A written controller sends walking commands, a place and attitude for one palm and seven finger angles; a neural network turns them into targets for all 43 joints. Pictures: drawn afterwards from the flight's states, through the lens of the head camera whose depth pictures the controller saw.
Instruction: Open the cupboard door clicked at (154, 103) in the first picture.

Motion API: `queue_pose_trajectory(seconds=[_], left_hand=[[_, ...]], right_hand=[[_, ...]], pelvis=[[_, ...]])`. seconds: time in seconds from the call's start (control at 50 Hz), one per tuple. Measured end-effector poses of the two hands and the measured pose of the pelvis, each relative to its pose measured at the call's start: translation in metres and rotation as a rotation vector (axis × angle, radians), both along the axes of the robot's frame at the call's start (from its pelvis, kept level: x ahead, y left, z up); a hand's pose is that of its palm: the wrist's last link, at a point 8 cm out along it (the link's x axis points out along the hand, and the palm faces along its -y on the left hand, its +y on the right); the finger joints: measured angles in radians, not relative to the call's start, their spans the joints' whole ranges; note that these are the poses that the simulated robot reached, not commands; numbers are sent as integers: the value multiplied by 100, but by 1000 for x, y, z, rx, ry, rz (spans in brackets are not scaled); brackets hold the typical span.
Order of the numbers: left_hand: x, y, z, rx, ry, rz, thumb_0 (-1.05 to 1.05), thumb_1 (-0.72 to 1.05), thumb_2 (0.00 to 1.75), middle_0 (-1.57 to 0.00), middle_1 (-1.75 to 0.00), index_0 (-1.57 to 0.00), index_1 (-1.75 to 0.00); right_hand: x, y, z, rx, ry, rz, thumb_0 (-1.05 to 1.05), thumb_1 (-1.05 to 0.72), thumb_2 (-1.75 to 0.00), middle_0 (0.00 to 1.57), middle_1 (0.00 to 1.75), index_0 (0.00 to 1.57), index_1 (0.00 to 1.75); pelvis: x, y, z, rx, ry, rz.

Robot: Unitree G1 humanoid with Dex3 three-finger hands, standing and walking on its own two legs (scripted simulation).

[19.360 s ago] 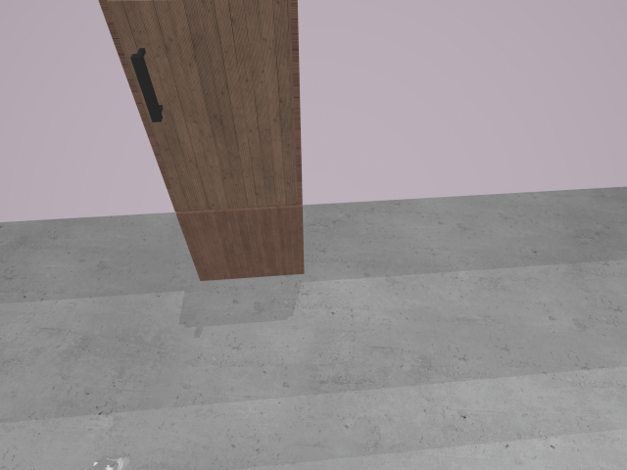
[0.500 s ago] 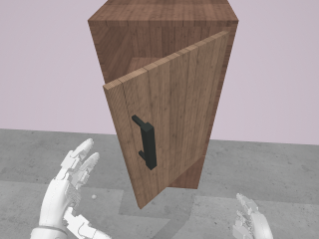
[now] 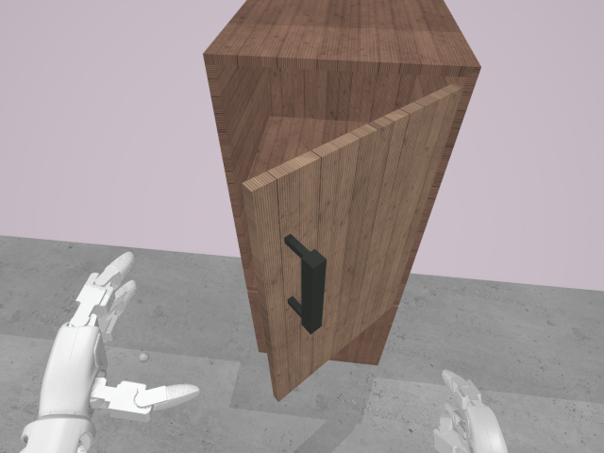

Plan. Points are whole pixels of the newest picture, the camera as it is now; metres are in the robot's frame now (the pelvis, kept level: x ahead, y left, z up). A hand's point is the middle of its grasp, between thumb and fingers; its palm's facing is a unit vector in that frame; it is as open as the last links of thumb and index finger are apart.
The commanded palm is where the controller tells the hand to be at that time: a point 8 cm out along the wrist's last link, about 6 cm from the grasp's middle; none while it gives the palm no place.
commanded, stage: draw the hand back to the body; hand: left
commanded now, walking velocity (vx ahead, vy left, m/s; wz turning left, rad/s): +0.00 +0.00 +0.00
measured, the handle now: (302, 285) +0.32 +0.04 +0.07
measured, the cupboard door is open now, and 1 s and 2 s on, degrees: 46 46 46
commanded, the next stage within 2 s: step back with the hand held close in 0.84 s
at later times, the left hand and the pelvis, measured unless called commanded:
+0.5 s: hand (80, 295) +0.22 +0.26 +0.16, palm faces +0.42 -0.81 -0.40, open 8.7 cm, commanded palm +0.17 +0.30 +0.18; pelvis +0.03 +0.00 +0.01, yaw -1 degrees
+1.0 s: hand (106, 304) +0.21 +0.23 +0.16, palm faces +0.41 -0.82 -0.40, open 7.4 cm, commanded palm +0.17 +0.27 +0.19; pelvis +0.02 -0.03 +0.02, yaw -1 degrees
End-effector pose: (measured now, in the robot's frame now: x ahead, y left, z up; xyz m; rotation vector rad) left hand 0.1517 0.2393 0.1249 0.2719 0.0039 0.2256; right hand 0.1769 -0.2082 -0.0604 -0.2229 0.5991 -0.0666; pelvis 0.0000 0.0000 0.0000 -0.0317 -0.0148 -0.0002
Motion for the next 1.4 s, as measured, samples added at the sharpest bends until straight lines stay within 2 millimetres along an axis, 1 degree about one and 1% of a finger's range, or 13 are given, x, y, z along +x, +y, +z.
queue_pose_trajectory(seconds=[0.08,0.22,0.38,0.52,0.62,0.74,0.92,0.98,1.08,1.18,1.26,1.34,1.4], left_hand=[[5,13,8,49,5,40,-1,-6,49,-17,-30,-17,-30],[14,29,31,115,-48,80,-1,18,60,-18,-30,-18,-30],[23,48,41,154,-68,151,0,46,72,-19,-30,-19,-30],[25,54,59,198,-119,194,0,70,82,-20,-30,-20,-30],[25,48,53,173,-100,203,1,81,87,-20,-30,-20,-30],[24,35,44,150,-71,178,1,87,89,-21,-30,-21,-30],[20,26,56,181,-109,176,1,89,90,-21,-30,-21,-30],[19,25,54,178,-99,179,1,89,90,-21,-30,-21,-30],[23,27,60,239,-114,155,1,89,90,-21,-30,-21,-30],[28,27,49,242,-70,100,1,89,90,-21,-30,-21,-30],[28,30,42,242,-42,45,1,89,90,-21,-30,-21,-30],[21,40,47,267,-73,9,1,89,90,-21,-30,-21,-30],[10,51,55,288,-118,-1,1,89,90,-22,-30,-21,-30]], right_hand=[[4,3,0,-2,21,1,1,-91,-90,20,30,20,30],[15,5,1,9,35,2,1,-91,-90,20,30,20,30],[24,-3,3,4,55,-4,1,-91,-90,20,30,20,30],[25,-15,1,5,67,-19,1,-91,-90,20,30,20,30],[22,-24,-1,8,81,-29,1,-91,-90,20,30,20,30],[16,-36,-2,-1,93,-45,1,-91,-90,20,30,20,30],[14,-46,-4,7,82,-54,1,-91,-90,20,30,20,30],[14,-48,-4,12,85,-55,1,-91,-90,20,30,20,30],[12,-52,-3,7,106,-72,1,-91,-90,20,30,20,30],[2,-59,1,-12,123,-125,1,-91,-90,20,30,20,30],[-13,-58,5,-31,133,-173,1,-91,-90,20,30,20,30],[-31,-51,10,-50,139,-201,1,-91,-90,20,30,20,30],[-46,-42,12,-58,134,-206,1,-91,-90,20,30,20,30]], pelvis=[[6,4,5,7,-12,-7],[17,9,10,18,-25,-17],[23,4,13,23,-32,-22],[26,-3,14,25,-36,-23],[24,-8,15,27,-40,-24],[23,-17,15,29,-43,-24],[20,-26,16,29,-53,-23],[19,-29,16,30,-53,-24],[15,-30,15,16,-21,-33],[7,-23,14,12,2,-53],[-2,-13,13,11,8,-68],[-15,-3,11,7,8,-77],[-26,7,10,2,4,-78]])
